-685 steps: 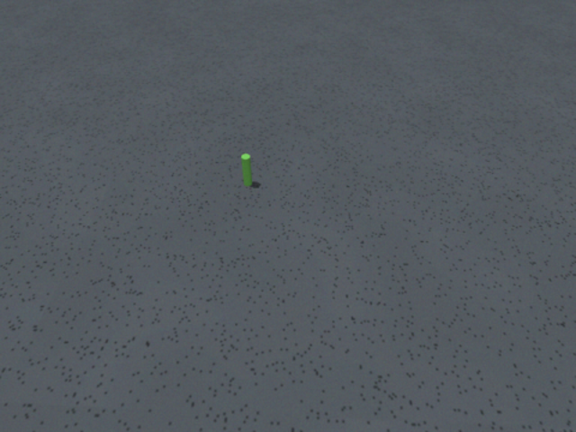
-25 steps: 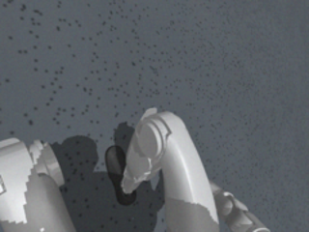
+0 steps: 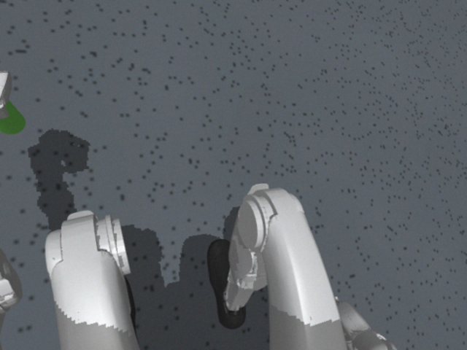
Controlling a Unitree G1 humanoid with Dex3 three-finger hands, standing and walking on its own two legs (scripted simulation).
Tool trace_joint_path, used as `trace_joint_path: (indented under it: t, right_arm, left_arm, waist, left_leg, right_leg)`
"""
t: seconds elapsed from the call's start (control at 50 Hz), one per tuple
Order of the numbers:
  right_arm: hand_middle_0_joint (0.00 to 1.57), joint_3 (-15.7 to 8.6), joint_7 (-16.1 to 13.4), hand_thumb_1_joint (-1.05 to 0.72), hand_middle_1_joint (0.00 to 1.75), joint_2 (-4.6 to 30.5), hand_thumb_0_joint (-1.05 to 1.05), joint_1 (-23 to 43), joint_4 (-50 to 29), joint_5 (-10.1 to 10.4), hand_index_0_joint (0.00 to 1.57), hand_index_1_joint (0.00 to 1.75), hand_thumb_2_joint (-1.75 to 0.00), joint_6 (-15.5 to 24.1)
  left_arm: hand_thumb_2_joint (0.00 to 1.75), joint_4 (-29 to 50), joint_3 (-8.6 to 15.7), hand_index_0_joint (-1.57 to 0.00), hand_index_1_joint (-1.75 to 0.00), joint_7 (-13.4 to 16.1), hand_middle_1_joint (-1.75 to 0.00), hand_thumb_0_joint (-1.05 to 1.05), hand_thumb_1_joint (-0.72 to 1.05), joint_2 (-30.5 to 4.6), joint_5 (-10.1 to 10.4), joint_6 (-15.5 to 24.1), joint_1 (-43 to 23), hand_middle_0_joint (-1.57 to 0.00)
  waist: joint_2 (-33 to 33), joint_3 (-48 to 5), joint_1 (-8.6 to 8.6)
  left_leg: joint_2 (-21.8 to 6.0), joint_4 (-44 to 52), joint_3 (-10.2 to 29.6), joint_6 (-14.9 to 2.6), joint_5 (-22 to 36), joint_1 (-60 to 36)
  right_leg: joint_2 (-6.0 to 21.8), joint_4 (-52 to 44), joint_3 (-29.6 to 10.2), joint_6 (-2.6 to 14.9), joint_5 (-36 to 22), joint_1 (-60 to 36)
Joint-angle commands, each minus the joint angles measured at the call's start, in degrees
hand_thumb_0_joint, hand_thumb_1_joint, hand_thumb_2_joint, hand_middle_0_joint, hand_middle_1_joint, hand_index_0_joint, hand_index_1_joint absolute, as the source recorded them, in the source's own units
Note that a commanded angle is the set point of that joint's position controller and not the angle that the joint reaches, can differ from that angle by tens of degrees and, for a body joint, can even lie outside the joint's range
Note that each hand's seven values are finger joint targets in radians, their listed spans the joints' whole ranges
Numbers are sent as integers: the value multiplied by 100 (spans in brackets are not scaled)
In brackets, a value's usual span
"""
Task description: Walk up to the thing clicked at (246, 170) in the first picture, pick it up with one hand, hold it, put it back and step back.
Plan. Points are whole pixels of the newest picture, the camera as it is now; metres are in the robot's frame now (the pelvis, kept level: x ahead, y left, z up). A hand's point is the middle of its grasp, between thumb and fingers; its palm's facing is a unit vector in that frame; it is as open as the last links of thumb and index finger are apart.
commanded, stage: settle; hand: left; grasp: from the side
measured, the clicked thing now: out of the picture +0.49 +0.31 -0.11
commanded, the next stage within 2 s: lift in 1.22 s
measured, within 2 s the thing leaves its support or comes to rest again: neither
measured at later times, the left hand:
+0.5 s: hand out of the picture +0.50 +0.29 -0.01, palm faces +0.22 -0.97 -0.06, open 5.5 cm
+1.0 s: hand out of the picture +0.51 +0.28 +0.02, palm faces +0.23 -0.97 -0.06, open 5.5 cm
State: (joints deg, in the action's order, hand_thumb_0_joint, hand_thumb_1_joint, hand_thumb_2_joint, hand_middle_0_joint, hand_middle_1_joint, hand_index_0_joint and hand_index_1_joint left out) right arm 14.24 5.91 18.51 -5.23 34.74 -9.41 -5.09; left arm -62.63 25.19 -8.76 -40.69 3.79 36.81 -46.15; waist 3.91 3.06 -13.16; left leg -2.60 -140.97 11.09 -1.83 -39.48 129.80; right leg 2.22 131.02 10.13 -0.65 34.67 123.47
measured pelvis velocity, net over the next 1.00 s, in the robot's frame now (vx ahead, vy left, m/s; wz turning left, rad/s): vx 0.01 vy -0.01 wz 0.08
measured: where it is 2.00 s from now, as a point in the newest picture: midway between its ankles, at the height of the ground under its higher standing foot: (178, 317)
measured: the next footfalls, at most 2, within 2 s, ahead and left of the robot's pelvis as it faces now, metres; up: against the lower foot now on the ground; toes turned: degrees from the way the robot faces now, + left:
none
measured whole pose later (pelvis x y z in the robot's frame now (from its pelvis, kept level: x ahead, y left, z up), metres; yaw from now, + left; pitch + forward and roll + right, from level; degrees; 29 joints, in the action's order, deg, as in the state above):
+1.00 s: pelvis +0.01 -0.01 +0.04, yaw +5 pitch +33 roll -7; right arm 6.4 3.7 16.8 -9.3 37.0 -5.9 -3.2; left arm -63.2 26.1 -10.0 -33.6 1.9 31.5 -50.8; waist 0.4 -4.4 -11.9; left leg -2.4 -131.3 5.5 -1.1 -39.9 125.3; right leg 3.1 125.8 5.6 0.2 36.9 122.3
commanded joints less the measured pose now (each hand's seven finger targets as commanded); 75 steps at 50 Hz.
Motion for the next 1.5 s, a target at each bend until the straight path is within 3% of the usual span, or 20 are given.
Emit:
trace_joint_path:
  t: [0.0,0.08,0.12,0.16,0.18,0.4,0.52,0.58,0.64,0.72,0.78,0.82,0.92,0.94,1.02,1.1,1.14,1.24,1.4,1.48]
  right_arm:
    - [20,-690,-156,-87,30,1542,0,-795,-59,86,20,30,-89,23]
    - [20,-812,-213,-87,30,1528,0,-928,-46,164,20,30,-89,27]
    - [20,-862,-215,-88,30,1463,0,-1054,-2,167,20,30,-89,50]
    - [20,-864,-228,-87,30,1406,0,-1084,45,190,20,30,-89,61]
    - [20,-899,-234,-88,30,1398,0,-1124,53,195,20,30,-89,66]
    - [20,-1063,-267,-88,30,1312,0,-1208,16,297,20,30,-89,124]
    - [20,-1116,-295,-88,30,1269,0,-1228,-19,323,20,30,-90,133]
    - [20,-1125,-288,-88,30,1226,0,-1291,35,327,20,30,-90,154]
    - [20,-1160,-304,-88,30,1213,0,-1320,42,334,20,30,-89,159]
    - [20,-1182,-305,-88,30,1191,0,-1304,36,345,20,30,-90,166]
    - [20,-1194,-330,-88,30,1176,0,-1343,53,337,20,30,-90,194]
    - [20,-1209,-321,-88,30,1156,0,-1350,57,343,20,30,-89,197]
    - [20,-1228,-327,-88,30,1123,0,-1388,104,331,20,30,-90,203]
    - [20,-1215,-319,-88,30,1115,0,-1396,108,340,20,30,-90,205]
    - [20,-1238,-324,-87,30,1148,0,-1417,111,346,20,30,-89,203]
    - [20,-1244,-310,-87,30,1152,0,-1388,129,351,20,30,-89,205]
    - [20,-1254,-313,-87,30,1151,0,-1480,156,349,20,30,-89,202]
    - [20,-1264,-299,-87,30,1117,0,-1491,169,355,20,30,-89,222]
    - [20,-1325,-314,-92,30,1097,0,-1510,138,404,20,30,-90,226]
    - [20,-1386,-343,-92,30,1047,0,-1522,88,467,20,30,-90,266]
  left_arm:
    - [131,1132,219,-139,-145,-63,-144,0,60,-1222,83,318,-1916,-140]
    - [130,1656,329,-138,-143,-116,-142,0,61,-1368,121,294,-2276,-139]
    - [131,1753,218,-138,-144,-169,-142,0,61,-1160,121,237,-2379,-139]
    - [132,1335,247,-137,-144,-185,-142,0,60,-1016,121,161,-2148,-138]
    - [132,1581,334,-138,-144,-189,-143,0,57,-1214,100,175,-2309,-139]
    - [132,1406,297,-140,-146,-378,-144,0,53,-922,130,-3,-2335,-141]
    - [133,1679,349,-139,-146,-286,-144,0,53,-1053,44,3,-2676,-141]
    - [135,1377,260,-138,-146,-267,-144,0,55,-713,83,-41,-2530,-140]
    - [134,1421,388,-139,-146,-198,-144,0,56,-903,-11,-33,-2518,-141]
    - [134,1429,215,-139,-145,-220,-143,0,55,-705,-5,-27,-2710,-140]
    - [135,1631,362,-139,-146,-172,-144,0,58,-934,1,-2,-2875,-141]
    - [135,1229,256,-138,-145,-176,-143,0,58,-664,-29,-50,-2581,-139]
    - [135,1510,345,-137,-144,-103,-142,0,57,-874,-57,4,-2895,-139]
    - [135,1126,217,-138,-144,-114,-142,0,58,-596,-64,-42,-2698,-139]
    - [137,1342,371,-137,-144,-35,-142,0,63,-829,-110,18,-2848,-138]
    - [137,935,122,-136,-143,-85,-141,0,65,-505,-156,-38,-2711,-138]
    - [136,1429,359,-135,-142,-38,-140,0,62,-884,-127,25,-3023,-136]
    - [136,957,122,-135,-142,-46,-140,0,61,-442,-130,-66,-2796,-136]
    - [128,1351,347,-141,-144,-60,-145,0,58,-758,-76,-13,-2926,-139]
    - [127,1324,209,-140,-143,-196,-144,0,57,-433,56,-99,-2674,-139]
  waist:
    - [-2234,-3918,-77]
    - [-2560,-4470,51]
    - [-2563,-4554,-30]
    - [-2189,-4268,-76]
    - [-2139,-4389,-21]
    - [-2070,-4681,76]
    - [-2174,-4850,139]
    - [-1940,-4722,49]
    - [-1946,-4693,153]
    - [-2011,-4773,74]
    - [-1961,-4795,120]
    - [-1832,-4776,114]
    - [-1914,-4973,164]
    - [-1839,-4809,73]
    - [-1912,-4777,147]
    - [-2083,-4643,62]
    - [-2007,-4910,133]
    - [-1846,-4704,17]
    - [-1821,-5076,186]
    - [-1706,-5204,182]
  left_leg:
    - [64,1951,-370,107,385,-2530]
    - [52,2057,-366,162,952,-3137]
    - [55,2029,-411,158,1157,-3182]
    - [68,2014,-454,111,1085,-2836]
    - [76,2012,-490,90,1039,-2779]
    - [105,2207,-602,69,1141,-2995]
    - [109,2367,-595,91,1126,-3190]
    - [122,2332,-630,58,1170,-3085]
    - [126,2479,-648,68,1010,-3094]
    - [139,2537,-640,78,977,-3198]
    - [146,2518,-697,45,908,-3054]
    - [154,2538,-711,42,908,-3132]
    - [162,2554,-756,33,972,-3119]
    - [157,2574,-725,40,1008,-3153]
    - [154,2686,-675,67,932,-3202]
    - [144,2790,-607,106,946,-3463]
    - [159,2715,-684,75,1063,-3376]
    - [162,2715,-699,59,1075,-3334]
    - [205,2821,-775,38,922,-3301]
    - [203,2850,-839,20,1062,-3349]
  right_leg:
    - [-344,-1131,33,266,-514,-1733]
    - [-295,-1061,-40,305,-869,-1707]
    - [-297,-1088,-77,306,-1032,-1789]
    - [-296,-1208,-108,271,-1012,-1926]
    - [-298,-1247,-144,265,-981,-2031]
    - [-245,-1387,-245,274,-987,-2160]
    - [-225,-1424,-284,300,-899,-2095]
    - [-233,-1501,-306,271,-969,-2163]
    - [-226,-1579,-317,282,-798,-2166]
    - [-211,-1577,-327,297,-769,-2074]
    - [-219,-1653,-379,275,-747,-2219]
    - [-220,-1699,-379,269,-725,-2233]
    - [-219,-1721,-428,264,-803,-2426]
    - [-217,-1717,-401,270,-818,-2292]
    - [-208,-1709,-380,293,-714,-2161]
    - [-178,-1675,-358,314,-710,-1926]
    - [-192,-1726,-403,296,-827,-2217]
    - [-187,-1805,-403,286,-829,-2156]
    - [-178,-1903,-481,274,-737,-2519]
    - [-190,-2012,-554,267,-863,-2708]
